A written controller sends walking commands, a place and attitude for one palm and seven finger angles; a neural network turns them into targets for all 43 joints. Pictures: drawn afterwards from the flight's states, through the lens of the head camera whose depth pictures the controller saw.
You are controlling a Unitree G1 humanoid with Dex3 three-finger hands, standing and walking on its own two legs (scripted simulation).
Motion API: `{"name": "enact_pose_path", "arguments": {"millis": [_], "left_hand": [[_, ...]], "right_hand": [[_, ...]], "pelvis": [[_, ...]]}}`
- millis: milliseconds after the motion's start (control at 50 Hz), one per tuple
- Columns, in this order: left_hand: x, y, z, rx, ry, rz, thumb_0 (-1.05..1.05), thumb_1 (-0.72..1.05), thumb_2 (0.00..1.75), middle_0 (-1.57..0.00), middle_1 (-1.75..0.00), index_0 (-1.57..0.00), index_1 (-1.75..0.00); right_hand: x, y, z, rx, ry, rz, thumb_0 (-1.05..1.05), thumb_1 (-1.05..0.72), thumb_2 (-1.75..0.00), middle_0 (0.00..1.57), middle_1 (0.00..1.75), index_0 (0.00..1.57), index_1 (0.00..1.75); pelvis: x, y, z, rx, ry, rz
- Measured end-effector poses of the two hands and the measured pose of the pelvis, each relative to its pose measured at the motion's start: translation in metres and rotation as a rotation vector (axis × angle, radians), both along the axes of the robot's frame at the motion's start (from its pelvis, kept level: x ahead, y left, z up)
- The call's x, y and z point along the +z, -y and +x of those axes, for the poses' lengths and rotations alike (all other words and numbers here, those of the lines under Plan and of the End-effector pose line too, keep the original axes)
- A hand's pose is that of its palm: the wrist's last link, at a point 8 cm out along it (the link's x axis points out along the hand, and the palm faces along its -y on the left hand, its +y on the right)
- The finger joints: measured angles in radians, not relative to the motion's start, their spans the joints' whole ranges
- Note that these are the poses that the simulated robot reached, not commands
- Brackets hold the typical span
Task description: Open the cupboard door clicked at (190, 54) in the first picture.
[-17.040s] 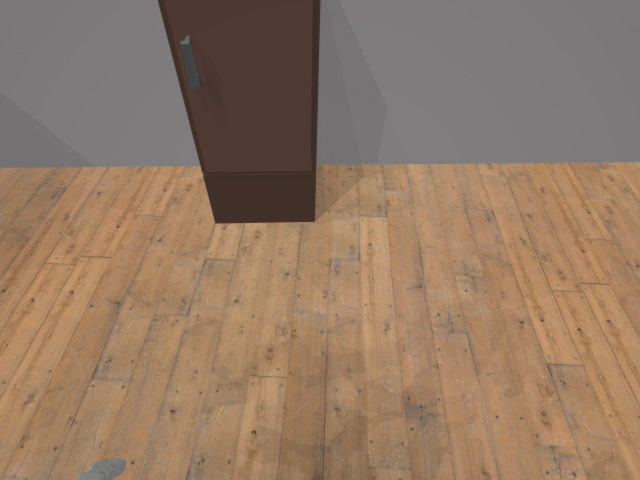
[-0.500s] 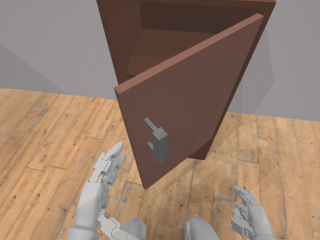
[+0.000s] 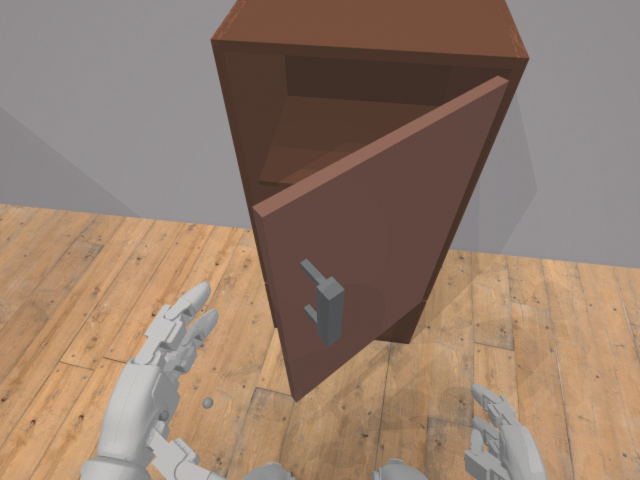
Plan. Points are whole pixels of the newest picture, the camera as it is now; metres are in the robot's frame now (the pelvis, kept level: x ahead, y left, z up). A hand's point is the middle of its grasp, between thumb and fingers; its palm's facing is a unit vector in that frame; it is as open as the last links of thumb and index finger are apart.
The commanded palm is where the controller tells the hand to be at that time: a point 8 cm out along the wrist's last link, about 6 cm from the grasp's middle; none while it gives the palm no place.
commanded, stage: draw the hand back to the body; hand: left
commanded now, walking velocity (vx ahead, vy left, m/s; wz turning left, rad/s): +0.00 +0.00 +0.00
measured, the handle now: (319, 303) +0.33 +0.02 +0.03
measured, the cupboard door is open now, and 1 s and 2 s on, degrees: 46 46 46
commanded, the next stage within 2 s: step back with the hand held close in 1.24 s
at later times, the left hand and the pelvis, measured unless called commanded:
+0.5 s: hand (72, 365) +0.20 +0.22 +0.16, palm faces +0.26 -0.89 -0.36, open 13.5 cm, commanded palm +0.16 +0.27 +0.19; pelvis +0.02 +0.02 +0.05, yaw +0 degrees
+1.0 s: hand out of the picture +0.21 +0.27 +0.25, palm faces +0.47 -0.79 -0.38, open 8.0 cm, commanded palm +0.16 +0.30 +0.25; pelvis +0.02 +0.00 +0.08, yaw -1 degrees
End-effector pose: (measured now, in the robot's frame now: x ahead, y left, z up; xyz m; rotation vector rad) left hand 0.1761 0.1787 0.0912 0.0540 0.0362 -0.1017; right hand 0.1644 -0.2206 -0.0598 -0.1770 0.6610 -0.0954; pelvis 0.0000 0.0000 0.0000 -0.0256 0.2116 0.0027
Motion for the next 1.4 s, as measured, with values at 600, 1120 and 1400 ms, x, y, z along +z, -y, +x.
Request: {"name": "enact_pose_path", "arguments": {"millis": [600,1120,1400], "left_hand": [[0.110,-0.097,-0.008,0.422,0.071,0.345,0.00,0.14,0.58,-0.18,-0.30,-0.18,-0.30],[0.158,-0.114,-0.008,0.523,0.217,0.387,0.02,0.86,0.89,-0.20,-0.30,-0.20,-0.30],[0.167,-0.109,-0.011,0.522,0.247,0.409,0.02,0.88,0.90,-0.21,-0.30,-0.21,-0.30]], "right_hand": [[0.055,-0.027,0.024,0.041,0.050,-0.024,0.02,-0.90,-0.89,0.20,0.30,0.21,0.30],[0.068,0.000,0.028,0.040,0.018,-0.045,0.02,-0.90,-0.89,0.20,0.30,0.21,0.30],[0.065,0.006,0.020,0.026,0.013,-0.027,0.02,-0.90,-0.89,0.20,0.30,0.21,0.30]], "pelvis": [[0.062,-0.017,0.022,-0.007,0.219,0.001],[0.079,-0.001,0.020,-0.023,0.294,0.008],[0.081,0.007,0.014,-0.026,0.302,0.007]]}}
